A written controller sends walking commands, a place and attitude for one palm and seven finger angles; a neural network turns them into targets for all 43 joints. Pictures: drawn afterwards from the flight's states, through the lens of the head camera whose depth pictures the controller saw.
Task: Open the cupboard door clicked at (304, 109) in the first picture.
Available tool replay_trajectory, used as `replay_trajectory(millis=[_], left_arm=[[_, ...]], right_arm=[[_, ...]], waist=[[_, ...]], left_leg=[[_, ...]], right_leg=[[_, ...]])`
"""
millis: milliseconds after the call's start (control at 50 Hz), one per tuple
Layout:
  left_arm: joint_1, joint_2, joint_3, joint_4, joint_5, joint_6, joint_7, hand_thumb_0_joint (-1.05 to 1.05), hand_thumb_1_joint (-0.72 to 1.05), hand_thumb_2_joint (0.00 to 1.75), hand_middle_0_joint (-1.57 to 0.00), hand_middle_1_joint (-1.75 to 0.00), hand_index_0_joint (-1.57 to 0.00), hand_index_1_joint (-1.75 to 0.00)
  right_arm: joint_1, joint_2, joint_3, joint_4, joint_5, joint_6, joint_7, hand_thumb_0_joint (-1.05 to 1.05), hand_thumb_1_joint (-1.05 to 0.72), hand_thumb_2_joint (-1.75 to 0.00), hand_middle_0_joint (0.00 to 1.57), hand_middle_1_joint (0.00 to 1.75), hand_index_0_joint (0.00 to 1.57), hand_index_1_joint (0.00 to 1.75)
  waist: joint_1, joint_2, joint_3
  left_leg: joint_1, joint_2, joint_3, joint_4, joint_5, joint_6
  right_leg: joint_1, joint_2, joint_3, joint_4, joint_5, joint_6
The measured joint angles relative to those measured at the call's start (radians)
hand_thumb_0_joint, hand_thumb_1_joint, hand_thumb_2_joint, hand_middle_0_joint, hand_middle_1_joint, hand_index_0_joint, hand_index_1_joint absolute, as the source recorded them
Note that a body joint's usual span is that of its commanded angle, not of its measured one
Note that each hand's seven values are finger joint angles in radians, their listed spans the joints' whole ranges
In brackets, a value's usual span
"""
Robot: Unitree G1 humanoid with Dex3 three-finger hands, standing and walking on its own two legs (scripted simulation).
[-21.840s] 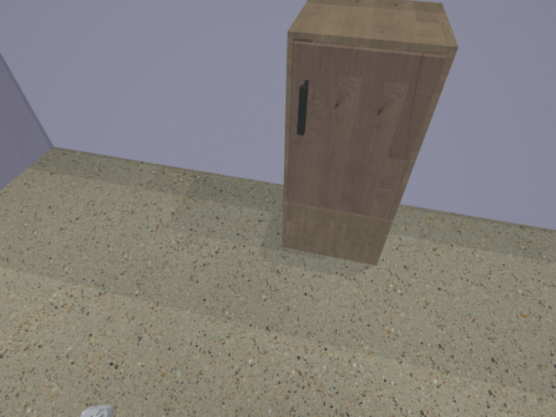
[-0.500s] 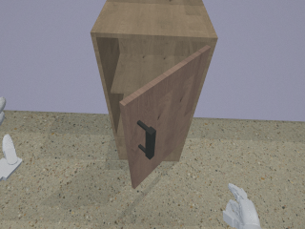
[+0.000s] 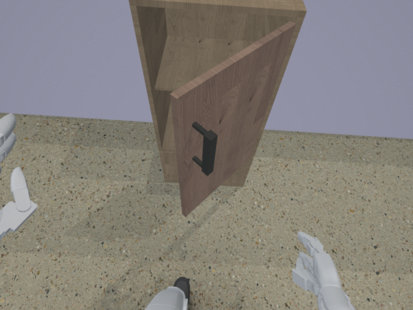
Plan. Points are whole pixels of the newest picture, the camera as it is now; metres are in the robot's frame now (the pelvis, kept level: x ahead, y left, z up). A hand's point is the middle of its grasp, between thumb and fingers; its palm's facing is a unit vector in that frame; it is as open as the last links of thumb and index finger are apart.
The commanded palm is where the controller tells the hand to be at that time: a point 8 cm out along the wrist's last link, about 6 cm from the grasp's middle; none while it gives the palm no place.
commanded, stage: step back with the hand held close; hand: left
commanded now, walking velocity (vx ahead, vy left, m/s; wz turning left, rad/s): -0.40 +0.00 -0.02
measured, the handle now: (202, 149) +0.45 +0.05 -0.02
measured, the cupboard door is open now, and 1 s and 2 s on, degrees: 48 48 48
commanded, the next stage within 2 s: stop stepping back and stand still in 0.22 s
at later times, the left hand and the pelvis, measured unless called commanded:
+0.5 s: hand out of the picture +0.08 +0.28 +0.18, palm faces +0.30 -0.85 -0.44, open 7.4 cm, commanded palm +0.03 +0.33 +0.18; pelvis -0.12 +0.03 +0.01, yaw -1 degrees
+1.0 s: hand out of the picture -0.01 +0.30 +0.18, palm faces +0.42 -0.79 -0.45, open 7.4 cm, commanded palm -0.08 +0.34 +0.18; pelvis -0.22 +0.04 +0.00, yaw +1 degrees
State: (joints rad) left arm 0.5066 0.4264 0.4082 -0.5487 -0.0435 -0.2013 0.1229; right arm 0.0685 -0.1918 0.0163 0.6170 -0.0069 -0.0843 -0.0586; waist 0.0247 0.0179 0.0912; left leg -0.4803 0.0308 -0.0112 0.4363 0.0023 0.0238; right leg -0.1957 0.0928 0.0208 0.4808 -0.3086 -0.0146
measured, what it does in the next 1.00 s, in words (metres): walks backwards: left foot, then right foot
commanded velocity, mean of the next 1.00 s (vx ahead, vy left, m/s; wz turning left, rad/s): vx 0.06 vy -0.02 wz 0.00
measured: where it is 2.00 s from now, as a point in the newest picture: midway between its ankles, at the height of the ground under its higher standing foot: outside the picture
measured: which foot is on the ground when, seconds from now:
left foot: down 0.00-0.08, up 0.10-0.20, down 0.22-0.60, up 0.62-0.80, down 0.82-1.00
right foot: down 0.00-0.24, up 0.26-0.60, down 0.62-0.84, up 0.86-1.00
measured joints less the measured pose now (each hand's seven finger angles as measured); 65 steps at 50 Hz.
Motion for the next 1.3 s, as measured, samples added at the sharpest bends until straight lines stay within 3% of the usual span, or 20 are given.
replay_trajectory(millis=[100,180,220,280,340,440,560,600,620,640,680,720,820,860,920,980,1040,1080,1180,1300], left_arm=[[0.092,0.069,0.010,-0.061,-0.017,-0.009,-0.024,0.01,0.89,0.90,-0.22,-0.30,-0.22,-0.30],[0.129,0.084,0.041,-0.055,-0.006,-0.027,-0.015,0.01,0.88,0.90,-0.22,-0.30,-0.22,-0.30],[0.104,0.068,0.056,-0.032,-0.001,-0.028,-0.005,0.01,0.88,0.90,-0.22,-0.30,-0.22,-0.30],[-0.012,0.046,0.059,0.035,0.002,-0.015,0.012,0.01,0.89,0.90,-0.22,-0.30,-0.22,-0.30],[-0.053,0.023,0.037,0.066,-0.006,0.010,0.016,0.01,0.89,0.90,-0.21,-0.30,-0.21,-0.30],[0.077,0.032,-0.002,-0.097,-0.006,0.043,0.011,0.01,0.89,0.90,-0.21,-0.30,-0.21,-0.30],[0.124,0.086,0.028,-0.135,-0.008,0.056,0.038,0.01,0.89,0.90,-0.22,-0.30,-0.22,-0.30],[0.115,0.103,0.059,-0.114,-0.014,0.066,0.048,0.01,0.89,0.90,-0.22,-0.30,-0.22,-0.30],[0.122,0.117,0.090,-0.120,-0.021,0.071,0.052,0.01,0.89,0.90,-0.22,-0.30,-0.21,-0.30],[0.121,0.103,0.098,-0.119,-0.024,0.071,0.048,0.01,0.89,0.90,-0.22,-0.30,-0.21,-0.30],[0.113,0.067,0.076,-0.100,-0.027,0.072,0.027,0.01,0.89,0.90,-0.21,-0.30,-0.21,-0.30],[0.086,0.043,0.047,-0.047,-0.020,0.056,0.017,0.01,0.89,0.90,-0.21,-0.30,-0.21,-0.30],[-0.021,-0.057,-0.006,0.102,0.009,0.053,0.037,0.01,0.89,0.90,-0.21,-0.30,-0.21,-0.30],[-0.054,-0.075,-0.001,0.143,0.013,0.057,0.046,0.01,0.89,0.90,-0.21,-0.30,-0.21,-0.30],[-0.048,-0.041,0.027,0.126,0.015,0.055,0.040,0.01,0.89,0.90,-0.21,-0.30,-0.21,-0.30],[-0.002,0.008,0.042,0.036,0.012,0.035,0.032,0.02,0.89,0.90,-0.21,-0.30,-0.21,-0.30],[0.076,0.044,0.052,-0.027,0.017,-0.006,0.030,0.02,0.89,0.90,-0.21,-0.30,-0.21,-0.30],[0.098,0.071,0.062,-0.027,0.027,-0.031,0.028,0.01,0.89,0.90,-0.21,-0.30,-0.21,-0.30],[0.042,0.010,0.050,0.125,0.026,-0.050,0.002,0.01,0.89,0.90,-0.22,-0.30,-0.22,-0.30],[0.007,-0.074,0.009,0.200,0.026,-0.006,0.016,0.01,0.89,0.90,-0.21,-0.30,-0.21,-0.30]], right_arm=[[0.029,-0.001,-0.006,-0.030,0.019,0.020,-0.003,0.01,-0.90,-0.90,0.20,0.31,0.21,0.30],[0.096,-0.022,-0.027,-0.003,0.012,0.038,-0.020,0.01,-0.90,-0.90,0.20,0.31,0.20,0.30],[0.113,-0.041,-0.028,0.003,0.005,0.047,-0.035,0.01,-0.90,-0.90,0.20,0.30,0.20,0.30],[0.079,-0.038,-0.032,0.016,0.004,0.042,-0.045,0.01,-0.90,-0.90,0.20,0.30,0.20,0.30],[0.048,-0.021,-0.024,-0.003,-0.011,0.012,-0.026,0.01,-0.90,-0.90,0.20,0.30,0.20,0.30],[0.076,0.039,0.005,-0.030,-0.005,-0.037,0.007,0.01,-0.90,-0.90,0.20,0.30,0.20,0.30],[0.135,0.090,0.031,-0.002,-0.026,-0.041,-0.005,0.01,-0.90,-0.90,0.20,0.31,0.21,0.30],[0.138,0.081,0.032,-0.010,-0.025,-0.037,-0.007,0.01,-0.90,-0.90,0.20,0.31,0.21,0.30],[0.129,0.073,0.034,-0.021,-0.024,-0.033,-0.007,0.01,-0.90,-0.90,0.20,0.31,0.21,0.30],[0.113,0.051,0.032,-0.014,-0.022,-0.027,-0.006,0.01,-0.90,-0.90,0.20,0.31,0.21,0.30],[0.116,0.021,0.021,0.042,-0.022,-0.002,-0.001,0.01,-0.90,-0.90,0.20,0.31,0.21,0.30],[0.169,0.016,0.012,0.077,-0.009,0.016,-0.003,0.01,-0.90,-0.90,0.20,0.31,0.21,0.30],[0.267,-0.039,-0.006,0.085,0.002,-0.019,-0.052,0.01,-0.90,-0.90,0.20,0.31,0.21,0.30],[0.242,-0.037,-0.015,0.088,0.003,-0.029,-0.060,0.01,-0.90,-0.90,0.20,0.31,0.20,0.30],[0.210,-0.002,-0.007,0.068,-0.006,-0.065,-0.049,0.01,-0.90,-0.90,0.20,0.30,0.20,0.30],[0.211,0.031,0.008,0.046,-0.001,-0.100,-0.019,0.01,-0.90,-0.90,0.20,0.30,0.20,0.30],[0.228,0.034,0.015,0.017,0.000,-0.099,-0.006,0.01,-0.90,-0.90,0.20,0.30,0.20,0.30],[0.229,0.027,0.006,0.012,0.002,-0.077,-0.007,0.01,-0.90,-0.90,0.20,0.31,0.20,0.30],[0.191,-0.013,-0.020,0.090,0.003,-0.016,-0.012,0.01,-0.90,-0.90,0.20,0.31,0.20,0.30],[0.212,-0.033,-0.025,0.075,-0.002,-0.042,-0.037,0.01,-0.90,-0.90,0.20,0.30,0.20,0.30]], waist=[[-0.039,-0.010,-0.034],[-0.029,-0.037,-0.118],[-0.025,-0.035,-0.136],[-0.010,-0.068,-0.074],[-0.008,-0.057,-0.015],[-0.015,-0.063,-0.025],[-0.043,-0.070,-0.112],[-0.046,-0.077,-0.127],[-0.026,-0.107,-0.130],[-0.002,-0.094,-0.124],[0.017,-0.052,-0.142],[0.014,-0.067,-0.186],[-0.019,-0.065,-0.220],[-0.033,-0.084,-0.175],[-0.059,-0.095,-0.107],[-0.077,-0.088,-0.067],[-0.077,-0.052,-0.069],[-0.065,-0.032,-0.079],[-0.035,0.010,-0.101],[-0.022,-0.025,-0.126]], left_leg=[[-0.013,0.005,-0.019,0.080,-0.077,-0.013],[-0.002,-0.044,-0.020,0.329,-0.279,-0.034],[0.078,-0.040,-0.013,0.224,-0.222,-0.035],[0.107,-0.073,0.006,0.103,-0.185,0.053],[0.106,-0.058,0.012,0.018,-0.089,0.057],[0.108,-0.026,0.015,-0.090,0.009,0.054],[0.118,-0.028,-0.001,-0.254,-0.025,-0.049],[0.051,-0.046,0.041,-0.191,-0.131,-0.074],[-0.018,-0.070,0.066,-0.066,-0.193,-0.077],[-0.081,-0.063,0.050,0.112,-0.231,-0.074],[-0.133,-0.036,0.005,0.412,-0.253,-0.073],[-0.088,-0.020,0.009,0.491,-0.259,-0.057],[0.177,0.028,0.035,0.180,-0.349,0.005],[0.176,0.000,0.050,0.197,-0.339,-0.010],[0.197,0.003,0.067,0.174,-0.296,-0.027],[0.219,0.021,0.060,0.135,-0.260,-0.038],[0.209,0.040,0.063,0.166,-0.281,-0.040],[0.139,0.035,0.052,0.315,-0.407,-0.025],[-0.023,0.010,0.035,0.701,-0.355,-0.026],[0.105,0.015,0.090,0.360,-0.351,0.000]], right_leg=[[0.011,0.015,-0.010,0.022,-0.016,-0.016],[0.020,-0.009,0.002,0.005,-0.007,-0.011],[0.010,-0.013,0.000,-0.002,0.004,0.003],[-0.061,-0.037,0.017,0.095,-0.031,0.011],[-0.159,-0.003,0.038,0.315,-0.173,0.007],[-0.163,-0.012,0.015,0.446,-0.157,0.016],[0.031,-0.002,-0.078,0.207,-0.258,-0.017],[0.111,-0.013,-0.114,0.005,-0.242,-0.056],[0.126,-0.049,-0.095,-0.081,-0.196,-0.089],[0.099,-0.058,-0.085,-0.088,-0.074,-0.089],[0.064,-0.039,-0.082,-0.023,-0.033,-0.060],[0.075,-0.055,-0.086,-0.020,-0.053,-0.034],[0.045,-0.103,-0.124,0.093,-0.123,0.001],[-0.012,-0.127,-0.088,0.215,-0.149,0.003],[-0.129,-0.105,-0.060,0.405,-0.209,0.009],[-0.176,-0.094,-0.091,0.369,-0.145,0.017],[-0.141,-0.094,-0.140,0.227,-0.099,0.011],[-0.136,-0.091,-0.135,0.169,-0.029,-0.036],[-0.126,-0.093,-0.142,0.129,0.062,-0.065],[-0.093,-0.110,-0.148,0.016,0.117,-0.054]])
